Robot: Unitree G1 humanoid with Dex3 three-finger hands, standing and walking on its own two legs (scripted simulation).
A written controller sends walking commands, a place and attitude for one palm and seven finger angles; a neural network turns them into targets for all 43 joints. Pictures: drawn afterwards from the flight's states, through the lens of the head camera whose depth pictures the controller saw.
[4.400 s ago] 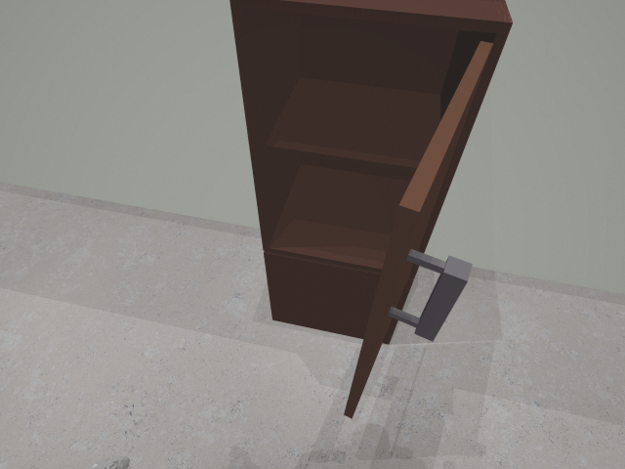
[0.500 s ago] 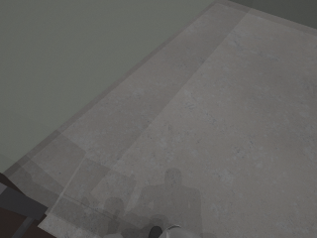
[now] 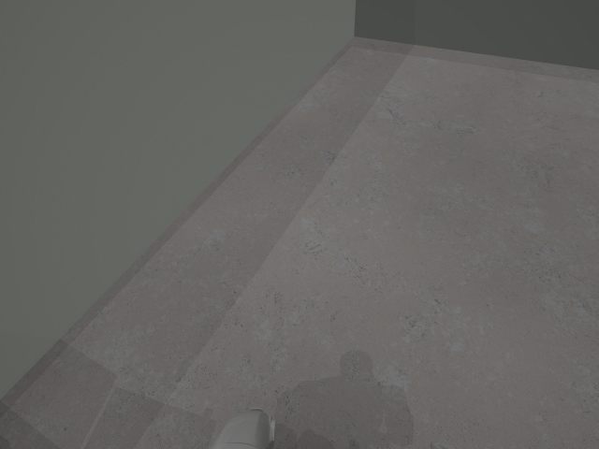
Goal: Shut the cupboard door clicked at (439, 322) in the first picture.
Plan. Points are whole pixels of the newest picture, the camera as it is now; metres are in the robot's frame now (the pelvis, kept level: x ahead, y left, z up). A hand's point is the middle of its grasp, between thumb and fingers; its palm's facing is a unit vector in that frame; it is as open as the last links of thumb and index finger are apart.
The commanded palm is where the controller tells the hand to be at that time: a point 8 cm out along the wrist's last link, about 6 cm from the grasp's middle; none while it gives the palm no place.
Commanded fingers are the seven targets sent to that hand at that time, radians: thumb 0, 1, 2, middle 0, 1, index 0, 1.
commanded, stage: walk to a spot facing it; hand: left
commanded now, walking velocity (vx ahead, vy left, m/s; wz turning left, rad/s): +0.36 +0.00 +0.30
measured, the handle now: out of the picture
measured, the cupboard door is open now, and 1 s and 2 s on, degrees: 100 100 100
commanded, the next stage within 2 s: turn to face it in 1.02 s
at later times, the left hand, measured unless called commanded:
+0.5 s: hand (226, 448) +0.16 +0.15 -0.19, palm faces +0.21 -0.96 -0.17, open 7.4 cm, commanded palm none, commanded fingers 0.00 0.90 0.90 -0.20 -0.30 -0.20 -0.30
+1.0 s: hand (232, 284) +0.46 +0.20 -0.18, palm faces +0.39 -0.90 -0.20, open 7.1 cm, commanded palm none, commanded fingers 0.00 0.90 0.90 -0.20 -0.30 -0.20 -0.30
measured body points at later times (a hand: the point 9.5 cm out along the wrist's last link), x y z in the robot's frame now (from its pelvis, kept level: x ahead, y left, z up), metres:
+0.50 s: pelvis +0.23 +0.00 -0.02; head +0.24 -0.01 +0.43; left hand +0.15 +0.20 -0.17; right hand +0.26 -0.23 -0.18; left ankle +0.21 +0.04 -0.74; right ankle +0.21 -0.13 -0.64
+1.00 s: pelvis +0.47 +0.00 -0.02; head +0.47 +0.02 +0.43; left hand +0.44 +0.25 -0.17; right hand +0.61 -0.22 -0.15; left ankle +0.51 +0.14 -0.71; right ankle +0.48 -0.17 -0.74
